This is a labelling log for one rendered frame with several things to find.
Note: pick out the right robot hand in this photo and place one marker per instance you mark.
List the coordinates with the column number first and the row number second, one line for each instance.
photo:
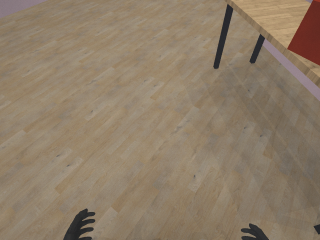
column 255, row 231

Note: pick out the left robot hand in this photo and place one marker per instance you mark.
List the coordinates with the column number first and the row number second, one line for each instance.
column 74, row 231

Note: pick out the table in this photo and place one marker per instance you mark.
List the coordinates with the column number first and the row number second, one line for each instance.
column 277, row 21

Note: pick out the carton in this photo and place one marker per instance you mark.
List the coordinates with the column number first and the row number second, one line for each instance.
column 306, row 41

